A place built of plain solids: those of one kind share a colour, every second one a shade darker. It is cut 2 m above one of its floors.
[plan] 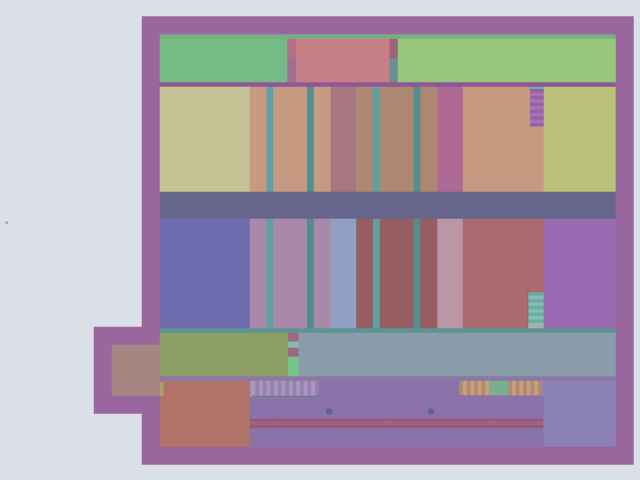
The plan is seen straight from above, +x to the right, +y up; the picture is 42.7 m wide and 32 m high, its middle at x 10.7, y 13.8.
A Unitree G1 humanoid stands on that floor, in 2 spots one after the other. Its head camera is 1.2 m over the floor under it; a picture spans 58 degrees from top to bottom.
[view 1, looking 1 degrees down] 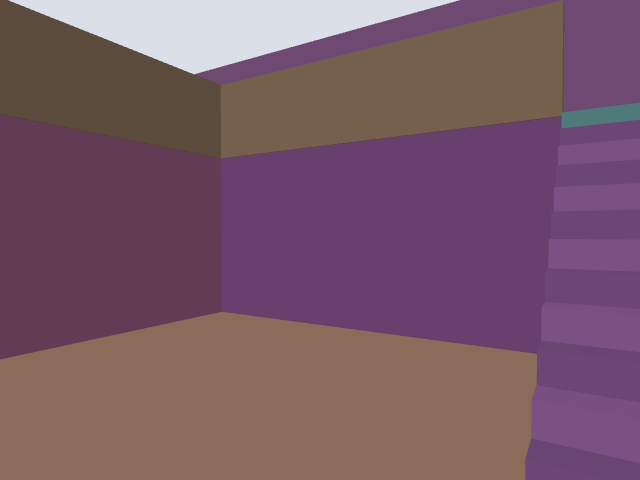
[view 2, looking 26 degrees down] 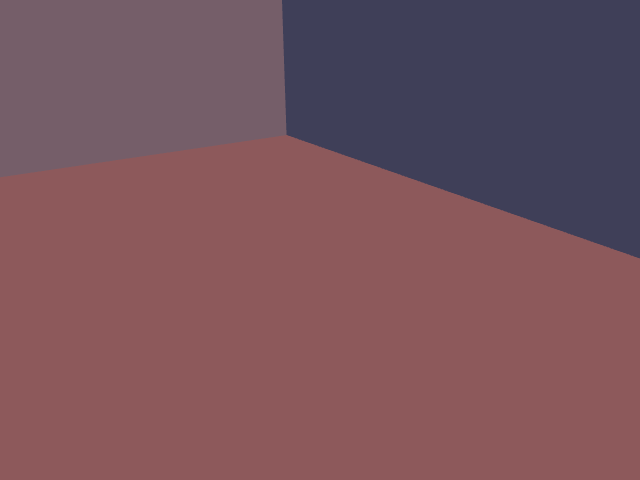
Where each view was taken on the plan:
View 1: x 24.93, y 19.26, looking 122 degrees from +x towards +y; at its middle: floor_hall7a_concrete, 5.60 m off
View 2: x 24.93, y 12.42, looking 145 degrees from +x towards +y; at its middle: floor_basins_concrete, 2.74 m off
